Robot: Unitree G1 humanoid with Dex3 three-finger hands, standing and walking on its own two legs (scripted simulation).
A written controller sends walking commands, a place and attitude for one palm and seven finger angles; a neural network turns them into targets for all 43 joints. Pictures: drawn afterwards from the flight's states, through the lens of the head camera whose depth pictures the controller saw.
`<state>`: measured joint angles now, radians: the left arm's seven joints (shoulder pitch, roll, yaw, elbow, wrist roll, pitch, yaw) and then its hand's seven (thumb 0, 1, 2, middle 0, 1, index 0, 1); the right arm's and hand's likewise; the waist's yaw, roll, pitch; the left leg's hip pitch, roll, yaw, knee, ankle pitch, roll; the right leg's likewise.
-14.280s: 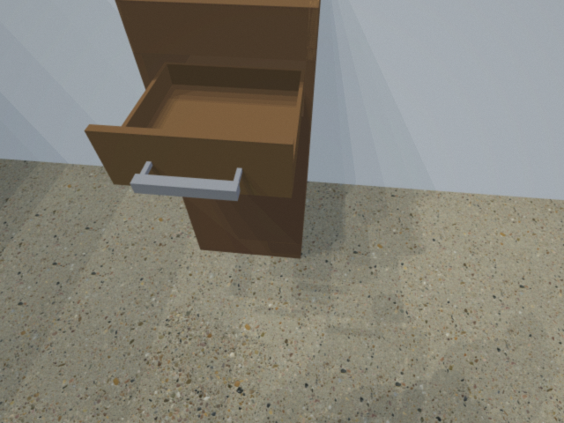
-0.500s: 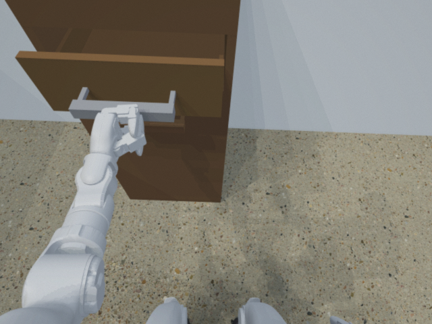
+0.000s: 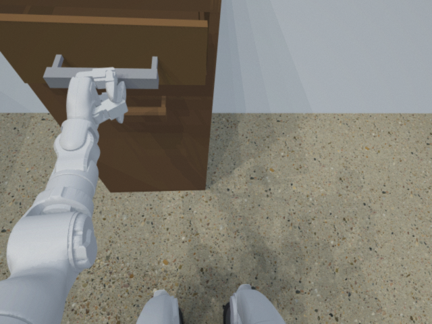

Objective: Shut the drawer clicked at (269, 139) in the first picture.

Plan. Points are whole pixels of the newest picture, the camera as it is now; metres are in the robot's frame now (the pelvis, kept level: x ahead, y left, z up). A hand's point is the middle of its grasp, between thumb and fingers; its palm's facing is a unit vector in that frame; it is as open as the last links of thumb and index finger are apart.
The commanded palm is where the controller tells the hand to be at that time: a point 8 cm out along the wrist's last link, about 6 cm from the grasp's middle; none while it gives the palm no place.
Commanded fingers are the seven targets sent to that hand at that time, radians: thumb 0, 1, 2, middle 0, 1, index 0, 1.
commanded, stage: push the drawer shut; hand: left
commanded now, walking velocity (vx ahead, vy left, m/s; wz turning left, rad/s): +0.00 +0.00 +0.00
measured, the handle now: (105, 69) +0.58 +0.16 +0.08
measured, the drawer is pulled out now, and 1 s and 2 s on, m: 0.04 0.00 0.00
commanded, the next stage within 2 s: pull the fist back off the drawer in 0.52 s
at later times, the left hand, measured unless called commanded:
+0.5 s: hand (117, 83) +0.55 +0.14 +0.08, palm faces -0.05 -1.00 -0.03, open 3.1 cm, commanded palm +0.57 +0.17 +0.08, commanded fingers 0.00 0.90 0.90 -1.40 -1.60 -1.40 -1.60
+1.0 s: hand (119, 84) +0.55 +0.14 +0.08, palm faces -0.04 -1.00 -0.04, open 3.1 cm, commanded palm +0.53 +0.17 +0.08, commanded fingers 0.00 0.90 0.90 -1.40 -1.60 -1.40 -1.60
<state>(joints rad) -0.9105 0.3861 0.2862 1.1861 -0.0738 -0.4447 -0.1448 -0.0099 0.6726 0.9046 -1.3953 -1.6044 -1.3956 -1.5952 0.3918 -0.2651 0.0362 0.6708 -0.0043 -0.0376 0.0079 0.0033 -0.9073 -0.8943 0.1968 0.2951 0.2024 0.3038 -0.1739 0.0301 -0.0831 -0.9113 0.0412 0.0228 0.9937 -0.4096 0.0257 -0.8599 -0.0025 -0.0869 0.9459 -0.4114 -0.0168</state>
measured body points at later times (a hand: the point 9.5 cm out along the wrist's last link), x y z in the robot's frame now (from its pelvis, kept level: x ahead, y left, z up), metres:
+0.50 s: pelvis +0.00 +0.01 -0.01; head +0.14 +0.04 +0.41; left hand +0.55 +0.20 +0.08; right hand -0.04 -0.24 -0.11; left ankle +0.03 +0.10 -0.67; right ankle +0.02 -0.11 -0.67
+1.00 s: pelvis -0.01 +0.02 -0.01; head +0.14 +0.05 +0.41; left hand +0.54 +0.19 +0.08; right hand -0.05 -0.24 -0.11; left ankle +0.03 +0.10 -0.68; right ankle +0.02 -0.11 -0.67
